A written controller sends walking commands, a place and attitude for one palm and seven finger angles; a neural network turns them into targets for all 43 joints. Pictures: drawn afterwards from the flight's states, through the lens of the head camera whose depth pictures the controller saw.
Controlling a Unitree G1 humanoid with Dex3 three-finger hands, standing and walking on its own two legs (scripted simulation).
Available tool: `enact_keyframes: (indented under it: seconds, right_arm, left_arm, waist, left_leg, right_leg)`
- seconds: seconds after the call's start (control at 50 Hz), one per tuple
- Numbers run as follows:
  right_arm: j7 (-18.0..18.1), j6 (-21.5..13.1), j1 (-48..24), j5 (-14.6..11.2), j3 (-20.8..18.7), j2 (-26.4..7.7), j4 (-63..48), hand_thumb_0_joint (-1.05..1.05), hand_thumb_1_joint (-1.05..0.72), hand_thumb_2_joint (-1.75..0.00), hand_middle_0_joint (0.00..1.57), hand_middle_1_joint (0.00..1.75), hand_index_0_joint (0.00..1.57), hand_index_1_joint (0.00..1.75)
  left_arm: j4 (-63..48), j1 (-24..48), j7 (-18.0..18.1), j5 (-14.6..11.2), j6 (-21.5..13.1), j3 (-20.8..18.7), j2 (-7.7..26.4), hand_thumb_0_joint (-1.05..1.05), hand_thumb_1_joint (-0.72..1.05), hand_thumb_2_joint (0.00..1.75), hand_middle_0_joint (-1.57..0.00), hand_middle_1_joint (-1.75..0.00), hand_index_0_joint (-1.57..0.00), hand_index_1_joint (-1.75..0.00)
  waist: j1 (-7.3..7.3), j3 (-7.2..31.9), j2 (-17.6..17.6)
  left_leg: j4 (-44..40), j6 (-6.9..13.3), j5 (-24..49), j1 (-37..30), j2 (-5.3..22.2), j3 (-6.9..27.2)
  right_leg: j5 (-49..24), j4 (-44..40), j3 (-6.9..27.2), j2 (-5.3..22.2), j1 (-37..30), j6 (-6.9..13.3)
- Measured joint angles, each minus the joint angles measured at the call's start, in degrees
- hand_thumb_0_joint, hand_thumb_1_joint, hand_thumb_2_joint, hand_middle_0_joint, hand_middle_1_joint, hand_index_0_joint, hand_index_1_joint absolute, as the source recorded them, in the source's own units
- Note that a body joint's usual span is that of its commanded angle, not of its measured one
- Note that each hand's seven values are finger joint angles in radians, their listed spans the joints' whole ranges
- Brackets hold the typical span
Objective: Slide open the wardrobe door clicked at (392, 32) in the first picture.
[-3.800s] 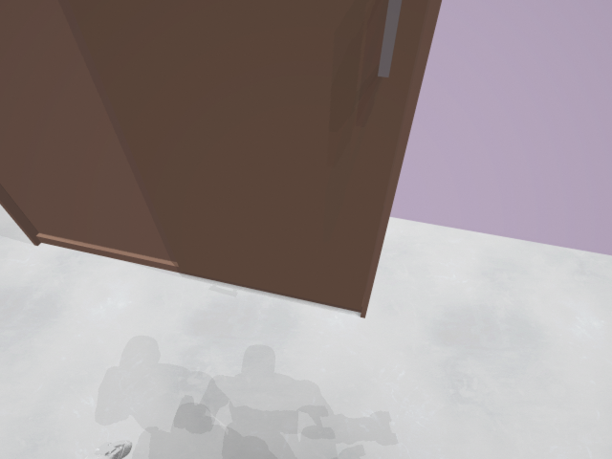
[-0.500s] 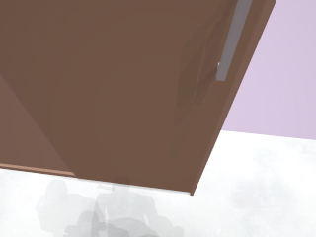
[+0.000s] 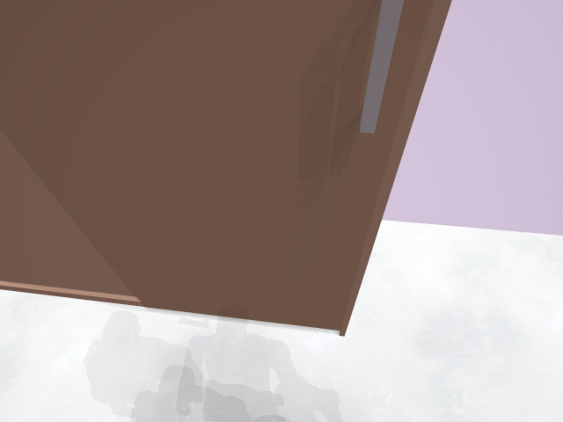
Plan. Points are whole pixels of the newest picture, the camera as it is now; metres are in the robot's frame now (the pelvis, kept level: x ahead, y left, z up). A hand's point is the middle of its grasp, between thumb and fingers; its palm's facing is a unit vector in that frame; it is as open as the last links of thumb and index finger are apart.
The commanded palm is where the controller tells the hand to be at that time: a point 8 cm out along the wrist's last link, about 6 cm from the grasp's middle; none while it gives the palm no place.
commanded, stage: come to a stop and stand still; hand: right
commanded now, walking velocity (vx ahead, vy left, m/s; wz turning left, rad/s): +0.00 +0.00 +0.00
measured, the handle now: (380, 49) +0.50 -0.10 +0.28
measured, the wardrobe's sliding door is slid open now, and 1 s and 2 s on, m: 0.00 0.00 0.00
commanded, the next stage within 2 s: look again from close up in 0.88 s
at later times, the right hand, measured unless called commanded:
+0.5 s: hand out of the picture -0.06 -0.14 -0.18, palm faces +0.03 +0.99 -0.14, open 7.4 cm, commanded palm none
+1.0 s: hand out of the picture -0.02 -0.17 -0.17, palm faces +0.02 +0.98 -0.22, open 7.4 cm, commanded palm none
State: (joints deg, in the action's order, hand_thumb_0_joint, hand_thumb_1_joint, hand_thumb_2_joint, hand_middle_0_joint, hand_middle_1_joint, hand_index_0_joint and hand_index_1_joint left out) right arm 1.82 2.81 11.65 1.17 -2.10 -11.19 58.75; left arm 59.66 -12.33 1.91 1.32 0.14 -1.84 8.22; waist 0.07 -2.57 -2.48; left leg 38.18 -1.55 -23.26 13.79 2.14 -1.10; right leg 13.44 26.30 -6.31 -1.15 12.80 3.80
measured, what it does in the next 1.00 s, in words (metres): steps on the spot: left foot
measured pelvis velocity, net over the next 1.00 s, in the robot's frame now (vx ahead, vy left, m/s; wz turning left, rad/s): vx -0.02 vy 0.00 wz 0.00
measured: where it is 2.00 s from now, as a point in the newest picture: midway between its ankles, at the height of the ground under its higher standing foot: outside the picture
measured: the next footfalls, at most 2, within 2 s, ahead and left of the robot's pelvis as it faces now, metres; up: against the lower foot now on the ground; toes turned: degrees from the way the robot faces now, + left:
left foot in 0.04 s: +0.00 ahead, +0.13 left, +0.00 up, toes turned +2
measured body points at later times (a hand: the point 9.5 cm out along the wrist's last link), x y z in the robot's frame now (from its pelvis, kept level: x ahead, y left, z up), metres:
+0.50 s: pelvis -0.03 +0.01 +0.00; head -0.03 +0.01 +0.45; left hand -0.07 +0.22 -0.16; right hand -0.06 -0.19 -0.16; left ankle -0.04 +0.13 -0.74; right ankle +0.01 -0.08 -0.74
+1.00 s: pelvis -0.02 +0.00 +0.00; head -0.03 +0.01 +0.45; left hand -0.01 +0.23 -0.17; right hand -0.02 -0.22 -0.15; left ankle -0.04 +0.13 -0.74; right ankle +0.01 -0.08 -0.74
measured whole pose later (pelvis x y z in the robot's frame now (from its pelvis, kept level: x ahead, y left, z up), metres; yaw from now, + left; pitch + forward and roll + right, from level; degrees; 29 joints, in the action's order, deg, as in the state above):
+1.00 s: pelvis -0.02 +0.00 +0.00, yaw +0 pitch -1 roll +0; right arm 2.5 -1.7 19.1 1.2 0.8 -8.4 60.9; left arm 61.2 -17.8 0.7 1.2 -1.2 0.1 9.8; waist 0.4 1.0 1.4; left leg 29.9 -0.6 -17.9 11.1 1.9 -1.7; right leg 12.7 28.6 -6.2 -0.9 15.3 3.3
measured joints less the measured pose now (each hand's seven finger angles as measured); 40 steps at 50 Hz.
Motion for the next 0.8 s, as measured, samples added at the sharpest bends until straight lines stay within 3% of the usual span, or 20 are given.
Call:
enact_keyframes:
  seconds: [0.06, 0.12, 0.24, 0.64, 0.7, 0.8]
  right_arm:
    - [0.3, -1.2, 1.0, 0.0, 0.8, 0.9, 1.4, 0.00, -0.91, -0.90, 0.20, 0.30, 0.20, 0.30]
    - [0.5, -1.9, 2.3, -0.1, 1.5, 2.0, 3.1, 0.01, -0.92, -0.90, 0.20, 0.30, 0.20, 0.30]
    - [0.3, -2.1, 4.5, -0.2, 2.3, 2.4, 4.9, 0.01, -0.91, -0.90, 0.20, 0.30, 0.20, 0.30]
    - [0.5, -2.7, 8.7, -0.2, 2.5, 5.2, 6.8, 0.00, -0.91, -0.90, 0.20, 0.30, 0.20, 0.30]
    - [1.1, -3.9, 9.0, 0.1, 3.3, 5.6, 5.9, 0.00, -0.90, -0.90, 0.20, 0.30, 0.20, 0.30]
    - [0.8, -4.2, 9.0, 0.1, 3.3, 5.2, 4.7, 0.00, -0.90, -0.90, 0.20, 0.30, 0.20, 0.30]
  left_arm:
    - [1.1, -0.1, -0.1, -0.7, -0.3, 0.0, 0.2, 0.00, 0.92, 0.89, -0.20, -0.30, -0.20, -0.30]
    - [2.3, -0.2, -0.2, -0.8, -0.1, -0.1, 0.9, 0.00, 0.93, 0.89, -0.20, -0.30, -0.20, -0.30]
    - [4.6, -2.0, -0.6, -0.8, -0.1, 0.9, 0.8, 0.00, 0.92, 0.89, -0.20, -0.30, -0.20, -0.30]
    - [7.7, -7.3, -0.3, -0.6, 0.0, 1.3, -2.4, 0.00, 0.91, 0.89, -0.20, -0.30, -0.20, -0.30]
    - [5.3, -7.2, -1.1, -0.3, -0.1, 1.7, -1.7, 0.00, 0.91, 0.89, -0.20, -0.30, -0.20, -0.30]
    - [1.9, -7.4, -1.2, 0.0, -1.0, 1.8, -0.8, 0.00, 0.91, 0.89, -0.20, -0.30, -0.20, -0.30]
  waist:
    - [-0.18, 0.4, 0.4]
    - [0.44, 0.7, 2.1]
    - [0.46, 1.6, 2.2]
    - [0.39, 1.7, 1.6]
    - [0.72, 1.3, 3.1]
    - [1.22, 2.3, 4.4]
  left_leg:
    - [-10.8, 0.5, 5.6, -5.0, 0.3, 0.1]
    - [-12.4, 0.7, 6.3, -6.1, -0.5, -0.2]
    - [-14.4, 1.1, 8.1, -7.3, -1.1, -0.2]
    - [-14.6, 1.6, 9.5, -5.3, -1.6, -1.2]
    - [-12.9, 1.7, 8.9, -3.7, -2.3, -1.7]
    - [-8.1, 1.5, 5.9, -1.8, -1.3, -1.9]
  right_leg:
    - [0.3, 1.2, -0.6, -0.3, 0.7, -0.4]
    - [-0.9, -0.6, -0.3, 0.4, -0.6, -0.8]
    - [-2.9, -3.2, -0.2, 0.8, -2.1, -1.3]
    - [-4.5, -3.2, 0.7, 1.2, 0.3, -1.5]
    - [-2.5, 1.5, 1.3, 2.1, 3.4, -1.6]
    - [-0.3, 5.1, 1.4, 1.3, 5.0, -0.6]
